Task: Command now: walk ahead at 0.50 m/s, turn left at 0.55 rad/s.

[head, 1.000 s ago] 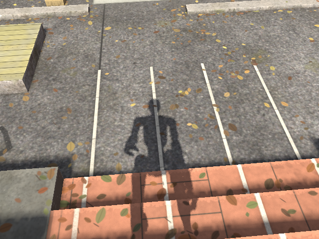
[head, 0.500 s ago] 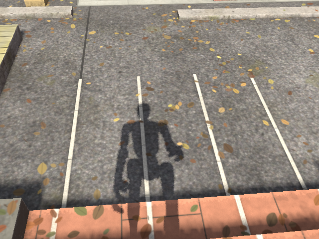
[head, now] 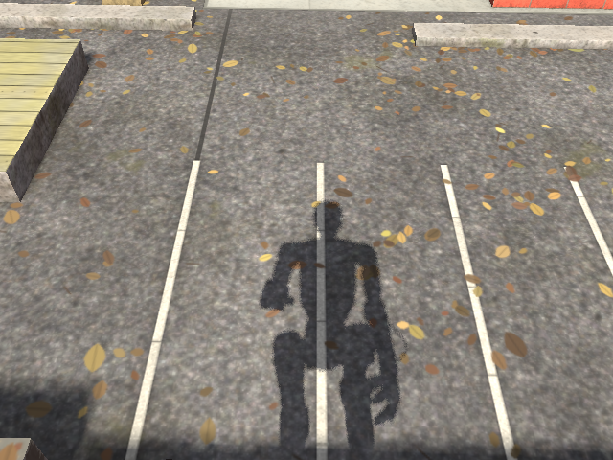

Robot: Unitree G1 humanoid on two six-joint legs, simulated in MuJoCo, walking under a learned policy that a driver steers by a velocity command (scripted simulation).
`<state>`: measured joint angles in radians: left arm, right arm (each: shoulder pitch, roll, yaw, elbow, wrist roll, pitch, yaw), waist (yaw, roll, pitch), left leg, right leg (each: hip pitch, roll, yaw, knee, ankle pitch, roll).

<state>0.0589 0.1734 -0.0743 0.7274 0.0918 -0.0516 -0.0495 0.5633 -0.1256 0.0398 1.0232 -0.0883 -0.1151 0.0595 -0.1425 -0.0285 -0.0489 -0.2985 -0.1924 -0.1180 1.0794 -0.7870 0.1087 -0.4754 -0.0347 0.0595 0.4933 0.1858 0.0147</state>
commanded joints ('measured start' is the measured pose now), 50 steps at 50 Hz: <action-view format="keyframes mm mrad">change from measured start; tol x64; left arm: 1 103 129 49 8 -20 -15 16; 35 974 -99 17 472 62 -12 -46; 50 184 39 83 153 -14 -18 -21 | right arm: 1 -13 -197 -50 -51 15 14 1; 29 -756 -108 2 -284 -24 72 56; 36 217 -289 -119 58 -20 54 12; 50 -135 -54 -38 -18 -50 -27 -51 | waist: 1 105 43 138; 32 229 90 284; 35 38 234 -693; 50 122 38 177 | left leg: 1 -87 160 -374 -25 529 141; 6 -1189 124 -13 1099 143 -121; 20 -981 330 -58 -309 1149 -50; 31 -248 290 143 -826 1031 -74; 35 1306 670 -80 -249 1818 359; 41 -64 522 103 -791 981 146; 50 -45 501 268 -615 463 63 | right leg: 1 267 21 -27 -314 34 -46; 4 1198 -433 236 244 1038 -525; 11 -41 -134 -70 -190 -186 -267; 30 587 -218 -27 108 -171 -216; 36 -449 -1 -34 1475 -1039 -7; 50 -36 -155 25 197 278 -96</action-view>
